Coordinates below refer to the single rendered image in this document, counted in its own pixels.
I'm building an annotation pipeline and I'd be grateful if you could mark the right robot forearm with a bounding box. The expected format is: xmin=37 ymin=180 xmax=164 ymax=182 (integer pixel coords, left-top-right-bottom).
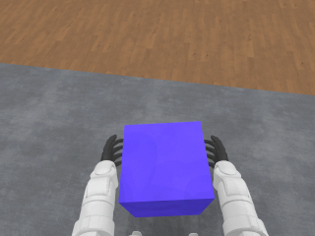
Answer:
xmin=213 ymin=160 xmax=269 ymax=236

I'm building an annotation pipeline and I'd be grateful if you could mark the robot left hand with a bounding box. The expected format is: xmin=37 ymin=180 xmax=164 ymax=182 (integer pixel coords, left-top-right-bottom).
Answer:
xmin=100 ymin=135 xmax=124 ymax=167

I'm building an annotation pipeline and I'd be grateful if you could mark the robot right hand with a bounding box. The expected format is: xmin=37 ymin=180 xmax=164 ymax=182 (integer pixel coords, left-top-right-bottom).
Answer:
xmin=204 ymin=135 xmax=229 ymax=169

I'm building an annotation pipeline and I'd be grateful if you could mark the carton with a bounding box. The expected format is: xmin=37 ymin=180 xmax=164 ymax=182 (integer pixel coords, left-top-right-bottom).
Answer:
xmin=118 ymin=121 xmax=215 ymax=217

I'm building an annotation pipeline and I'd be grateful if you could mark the left robot forearm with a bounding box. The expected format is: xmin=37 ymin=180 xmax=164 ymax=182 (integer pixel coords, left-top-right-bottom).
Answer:
xmin=72 ymin=160 xmax=119 ymax=236

